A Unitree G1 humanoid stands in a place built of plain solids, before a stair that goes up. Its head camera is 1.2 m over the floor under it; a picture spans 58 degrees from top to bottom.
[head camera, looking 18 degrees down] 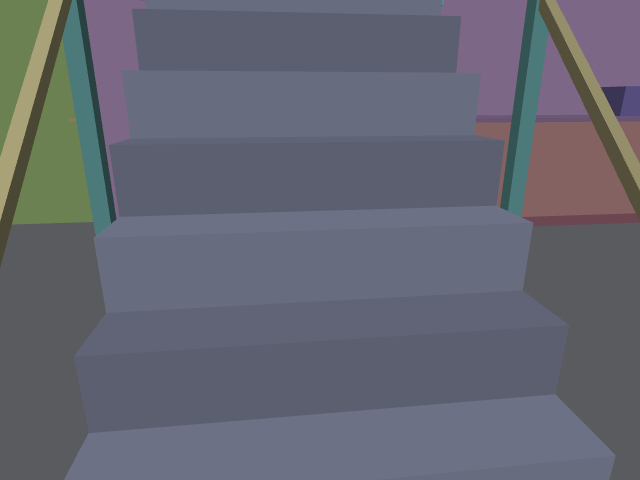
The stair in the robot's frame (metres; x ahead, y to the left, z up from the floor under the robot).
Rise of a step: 0.21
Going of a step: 0.22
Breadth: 1.22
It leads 7 degrees to the left of straight ahead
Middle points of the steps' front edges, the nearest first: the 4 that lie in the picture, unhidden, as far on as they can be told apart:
0.92 -0.04 0.65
1.14 -0.02 0.86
1.35 0.01 1.08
1.57 0.03 1.29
